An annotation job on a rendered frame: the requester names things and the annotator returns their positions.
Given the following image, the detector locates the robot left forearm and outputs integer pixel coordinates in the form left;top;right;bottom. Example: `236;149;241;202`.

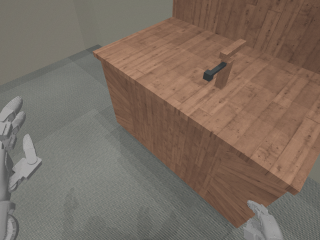
0;200;19;240

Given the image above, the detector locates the counter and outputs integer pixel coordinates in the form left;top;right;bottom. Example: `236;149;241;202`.
93;0;320;228

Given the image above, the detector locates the left robot hand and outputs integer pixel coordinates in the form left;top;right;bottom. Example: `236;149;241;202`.
0;96;42;202

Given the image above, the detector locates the tap lever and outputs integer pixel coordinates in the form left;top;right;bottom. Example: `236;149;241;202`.
203;62;227;82

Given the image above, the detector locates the right robot hand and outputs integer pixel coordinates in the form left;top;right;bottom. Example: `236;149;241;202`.
243;200;284;240

